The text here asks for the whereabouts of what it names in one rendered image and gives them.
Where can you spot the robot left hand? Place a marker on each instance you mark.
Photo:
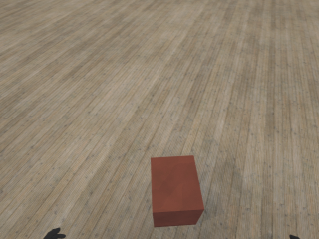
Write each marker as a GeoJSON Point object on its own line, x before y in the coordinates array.
{"type": "Point", "coordinates": [53, 234]}

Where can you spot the carton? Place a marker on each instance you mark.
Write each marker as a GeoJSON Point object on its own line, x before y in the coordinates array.
{"type": "Point", "coordinates": [176, 193]}

